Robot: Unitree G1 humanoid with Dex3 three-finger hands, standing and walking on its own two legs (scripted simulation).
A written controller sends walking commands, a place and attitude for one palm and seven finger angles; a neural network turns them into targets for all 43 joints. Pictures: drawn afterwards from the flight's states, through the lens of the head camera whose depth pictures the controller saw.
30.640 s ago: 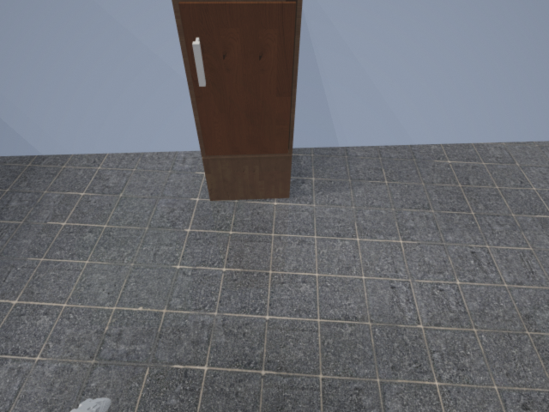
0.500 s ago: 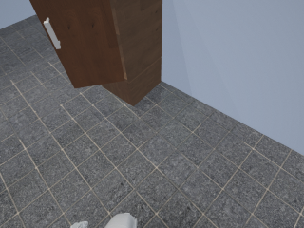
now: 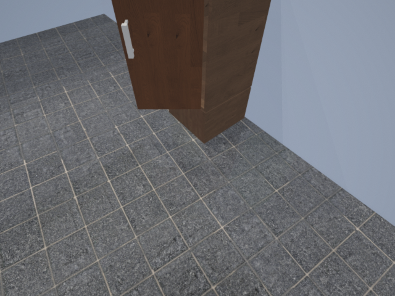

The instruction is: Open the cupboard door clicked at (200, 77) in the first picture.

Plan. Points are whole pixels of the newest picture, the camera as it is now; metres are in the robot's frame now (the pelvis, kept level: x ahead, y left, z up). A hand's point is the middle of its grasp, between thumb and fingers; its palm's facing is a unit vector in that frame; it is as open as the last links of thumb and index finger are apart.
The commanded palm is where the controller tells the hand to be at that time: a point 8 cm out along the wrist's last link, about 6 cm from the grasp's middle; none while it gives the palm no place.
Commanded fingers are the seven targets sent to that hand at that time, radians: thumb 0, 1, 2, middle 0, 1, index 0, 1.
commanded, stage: take the last steps up to it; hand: left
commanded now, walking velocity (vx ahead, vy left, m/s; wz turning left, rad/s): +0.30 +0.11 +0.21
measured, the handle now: (128, 39) +1.06 +0.37 -0.04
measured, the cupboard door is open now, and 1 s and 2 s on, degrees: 51 51 51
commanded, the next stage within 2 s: come to a stop and stand still in 1.42 s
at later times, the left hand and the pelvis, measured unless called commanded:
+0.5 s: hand out of the picture -0.01 +0.16 -0.17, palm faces +0.25 -0.96 -0.14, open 7.3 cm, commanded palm none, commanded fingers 0.00 0.90 0.90 -0.20 -0.30 -0.20 -0.30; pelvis +0.12 +0.04 -0.01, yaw +9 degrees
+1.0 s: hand (119, 196) +0.38 +0.25 -0.15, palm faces +0.06 -0.97 -0.24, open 7.3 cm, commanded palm none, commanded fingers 0.00 0.90 0.90 -0.20 -0.30 -0.20 -0.30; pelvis +0.28 +0.06 -0.01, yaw +4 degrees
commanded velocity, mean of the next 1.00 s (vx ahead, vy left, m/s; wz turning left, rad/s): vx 0.30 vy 0.05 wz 0.02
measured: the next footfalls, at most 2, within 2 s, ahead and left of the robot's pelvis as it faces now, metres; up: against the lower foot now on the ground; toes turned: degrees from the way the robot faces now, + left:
right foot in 0.08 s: +0.03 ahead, -0.12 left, +0.00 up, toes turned -3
left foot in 0.52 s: +0.23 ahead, +0.18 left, +0.00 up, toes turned +15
